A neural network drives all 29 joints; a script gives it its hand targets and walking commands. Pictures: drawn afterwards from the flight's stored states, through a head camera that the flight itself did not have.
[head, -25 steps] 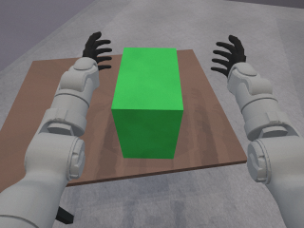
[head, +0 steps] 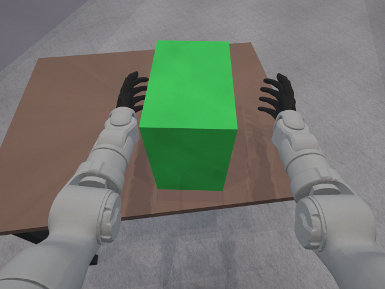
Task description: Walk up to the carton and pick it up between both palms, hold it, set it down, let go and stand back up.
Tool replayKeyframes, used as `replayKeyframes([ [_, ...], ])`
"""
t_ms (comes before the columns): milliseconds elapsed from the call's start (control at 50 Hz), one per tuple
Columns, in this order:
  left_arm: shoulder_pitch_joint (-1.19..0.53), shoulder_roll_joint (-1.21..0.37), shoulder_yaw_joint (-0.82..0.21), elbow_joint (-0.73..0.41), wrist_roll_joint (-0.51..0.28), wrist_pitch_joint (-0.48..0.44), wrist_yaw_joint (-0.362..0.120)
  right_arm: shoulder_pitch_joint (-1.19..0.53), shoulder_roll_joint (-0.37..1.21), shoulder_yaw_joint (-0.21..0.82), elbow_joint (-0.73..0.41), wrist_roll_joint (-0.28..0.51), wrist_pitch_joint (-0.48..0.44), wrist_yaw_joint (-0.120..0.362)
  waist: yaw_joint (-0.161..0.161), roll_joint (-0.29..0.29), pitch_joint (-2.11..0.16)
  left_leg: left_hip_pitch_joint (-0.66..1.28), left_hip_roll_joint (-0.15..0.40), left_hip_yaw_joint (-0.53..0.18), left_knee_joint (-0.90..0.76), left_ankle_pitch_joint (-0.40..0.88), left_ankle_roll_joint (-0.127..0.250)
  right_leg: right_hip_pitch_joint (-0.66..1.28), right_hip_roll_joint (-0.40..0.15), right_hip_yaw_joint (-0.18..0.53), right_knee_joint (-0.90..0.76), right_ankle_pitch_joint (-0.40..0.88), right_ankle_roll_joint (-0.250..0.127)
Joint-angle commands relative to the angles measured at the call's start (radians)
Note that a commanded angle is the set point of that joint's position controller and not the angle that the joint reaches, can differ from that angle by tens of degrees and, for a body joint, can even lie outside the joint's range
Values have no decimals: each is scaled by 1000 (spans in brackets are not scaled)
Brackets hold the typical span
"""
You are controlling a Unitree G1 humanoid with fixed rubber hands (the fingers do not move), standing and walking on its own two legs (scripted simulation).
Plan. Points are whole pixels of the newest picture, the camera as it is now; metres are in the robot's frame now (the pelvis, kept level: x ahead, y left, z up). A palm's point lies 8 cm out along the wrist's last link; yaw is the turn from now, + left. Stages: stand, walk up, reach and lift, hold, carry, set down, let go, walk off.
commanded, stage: reach and lift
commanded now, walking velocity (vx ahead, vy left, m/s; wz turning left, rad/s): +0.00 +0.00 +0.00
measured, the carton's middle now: (191, 118) +0.49 +0.02 +0.04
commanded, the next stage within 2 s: none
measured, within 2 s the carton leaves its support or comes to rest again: neither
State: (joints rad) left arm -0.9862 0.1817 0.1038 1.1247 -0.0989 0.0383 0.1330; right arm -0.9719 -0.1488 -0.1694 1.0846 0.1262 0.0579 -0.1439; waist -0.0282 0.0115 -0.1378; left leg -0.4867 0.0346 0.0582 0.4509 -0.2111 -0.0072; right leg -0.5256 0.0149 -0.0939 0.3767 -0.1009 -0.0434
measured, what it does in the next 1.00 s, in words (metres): stands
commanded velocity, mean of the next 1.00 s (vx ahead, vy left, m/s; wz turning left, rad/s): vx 0.00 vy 0.00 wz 0.00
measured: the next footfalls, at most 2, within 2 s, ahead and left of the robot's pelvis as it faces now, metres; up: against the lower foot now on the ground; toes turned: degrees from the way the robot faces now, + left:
none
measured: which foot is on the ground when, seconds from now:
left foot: down 0.00-1.00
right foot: down 0.00-1.00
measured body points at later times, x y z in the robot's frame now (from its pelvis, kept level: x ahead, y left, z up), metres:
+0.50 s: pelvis -0.01 +0.00 -0.01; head +0.07 +0.01 +0.44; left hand +0.47 +0.15 +0.09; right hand +0.46 -0.16 +0.09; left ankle -0.01 +0.12 -0.74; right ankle +0.04 -0.09 -0.74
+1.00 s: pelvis +0.03 +0.01 +0.01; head +0.08 +0.02 +0.46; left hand +0.46 +0.15 +0.09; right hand +0.45 -0.11 +0.08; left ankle -0.01 +0.12 -0.74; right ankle +0.04 -0.09 -0.74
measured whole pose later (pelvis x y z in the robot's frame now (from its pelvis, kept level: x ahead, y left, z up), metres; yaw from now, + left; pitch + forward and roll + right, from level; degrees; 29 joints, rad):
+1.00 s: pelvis +0.03 +0.01 +0.01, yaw +1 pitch +9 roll -1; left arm -0.86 -0.07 0.57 1.04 0.45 -0.15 0.08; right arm -0.83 0.18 -0.78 0.99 -0.60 -0.27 -0.04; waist -0.03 0.02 -0.05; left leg -0.31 0.02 0.03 0.38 -0.23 0.00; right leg -0.31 0.01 -0.12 0.27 -0.11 -0.02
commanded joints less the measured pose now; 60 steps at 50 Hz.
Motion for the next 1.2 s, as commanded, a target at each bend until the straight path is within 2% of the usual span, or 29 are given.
replayKeyframes([
  [0, -577, 137, 22, -103, 17, -132, -6, -511, -118, -12, -168, -35, -101, 6, -10, -13, -783, 27, -39, -14, -16, 269, -33, 563, -5, 75, 112, 422, 53],
  [20, -567, 138, 29, -67, 24, -149, -10, -503, -110, -11, -151, -46, -112, 8, -8, -28, -774, 7, -40, -12, -15, 256, -27, 561, -8, 80, 114, 418, 57],
  [120, -591, 130, 26, 9, 27, -219, -18, -511, -98, -27, -104, -58, -163, 12, -13, -20, -763, -32, -42, -13, -12, 228, -28, 538, -15, 81, 123, 378, 52],
  [160, -609, 114, 4, 19, 17, -236, -11, -523, -107, -40, -84, -64, -180, 15, -26, 16, -780, -3, -34, -17, 2, 247, -42, 492, -10, 71, 123, 356, 40],
  [220, -634, 102, -15, 34, 6, -246, -9, -535, -110, -53, -82, -68, -191, 18, -34, 38, -783, 39, -32, -19, 21, 263, -54, 429, -7, 61, 112, 321, 33],
  [320, -634, 102, -10, 82, -2, -254, -12, -547, -87, -54, -84, -84, -193, 16, -30, 6, -788, -9, -36, -20, 18, 237, -43, 452, -11, 67, 120, 324, 42],
  [360, -646, 91, -6, 67, 3, -259, -12, -550, -74, -71, -82, -97, -192, 13, -40, 5, -803, -17, -37, -19, 12, 240, -42, 466, -12, 63, 124, 338, 44],
  [440, -644, 67, 24, 44, 40, -273, -22, -532, -15, -82, -87, -125, -192, 15, -38, 16, -809, -20, -41, -15, 5, 259, -38, 492, -21, 71, 121, 367, 48],
  [520, -634, -1, 78, 11, 116, -281, -32, -502, 53, -129, -87, -191, -203, 32, -36, 31, -798, 43, -40, -10, 1, 317, -44, 490, -16, 56, 103, 388, 44],
  [560, -629, -45, 131, 1, 186, -285, -46, -495, 114, -183, -90, -268, -212, 42, -39, 41, -773, 46, -42, -1, -12, 316, -43, 523, -21, 57, 90, 400, 45],
  [600, -631, -137, 202, -16, 281, -286, -72, -482, 224, -265, -98, -383, -226, 61, -42, 47, -725, 65, -44, 6, -40, 297, -38, 549, -23, 48, 70, 391, 44],
  [680, -562, -444, 266, 12, 486, -283, -138, -430, 554, -395, -104, -673, -275, 139, -44, 53, -648, 133, -40, 26, -92, 271, -41, 608, -19, 19, 17, 384, 45],
  [700, -534, -522, 266, 20, 522, -273, -144, -420, 618, -405, -113, -719, -284, 156, -48, 64, -629, 163, -33, 25, -97, 287, -50, 609, -14, 8, 10, 389, 39],
  [740, -472, -617, 272, 27, 563, -247, -154, -395, 689, -407, -102, -756, -293, 189, -37, 66, -586, 221, -23, 26, -90, 341, -60, 596, -6, -7, -7, 376, 32],
  [800, -426, -663, 279, -13, 579, -229, -158, -369, 695, -397, -91, -774, -317, 212, -38, 62, -563, 266, -12, 25, -79, 407, -72, 586, 1, -22, -19, 384, 31],
  [900, -363, -688, 275, -75, 594, -209, -154, -326, 678, -380, -45, -779, -363, 220, -40, 46, -486, 349, 4, 22, -54, 540, -86, 550, 16, -45, -28, 404, 32],
  [1000, -318, -711, 249, -107, 585, -190, -157, -313, 699, -326, -58, -741, -383, 217, -32, 15, -425, 295, -1, 27, -64, 522, -68, 627, 5, -29, -12, 483, 44],
  [1060, -295, -726, 226, -115, 579, -175, -160, -314, 707, -296, -75, -717, -386, 215, -25, 25, -414, 267, -5, 26, -72, 494, -59, 662, -4, -18, -6, 500, 49],
  [1120, -279, -739, 202, -131, 570, -159, -167, -311, 717, -267, -91, -691, -382, 212, -32, 33, -394, 253, -6, 27, -79, 478, -58, 693, -11, -13, 2, 533, 52],
  [1180, -263, -756, 180, -163, 566, -143, -165, -302, 703, -258, -101, -681, -383, 209, -37, 39, -414, 298, -2, 18, -71, 522, -61, 674, -5, -19, 1, 524, 53],
])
